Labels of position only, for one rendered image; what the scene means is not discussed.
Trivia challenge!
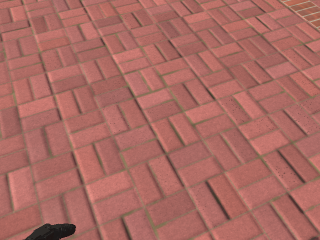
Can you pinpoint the robot left hand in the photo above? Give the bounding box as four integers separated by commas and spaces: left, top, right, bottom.
23, 223, 76, 240

